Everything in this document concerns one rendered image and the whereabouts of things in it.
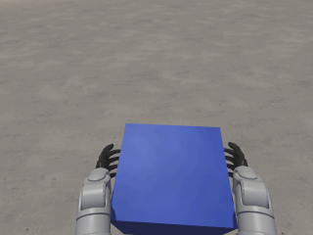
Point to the robot right hand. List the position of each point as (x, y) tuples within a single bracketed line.
[(238, 158)]

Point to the left robot forearm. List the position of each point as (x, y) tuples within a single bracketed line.
[(94, 205)]

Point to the right robot forearm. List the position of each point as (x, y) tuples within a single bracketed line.
[(254, 209)]

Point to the carton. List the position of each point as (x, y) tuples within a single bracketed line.
[(172, 180)]

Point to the robot left hand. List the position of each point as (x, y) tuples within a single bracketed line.
[(104, 160)]

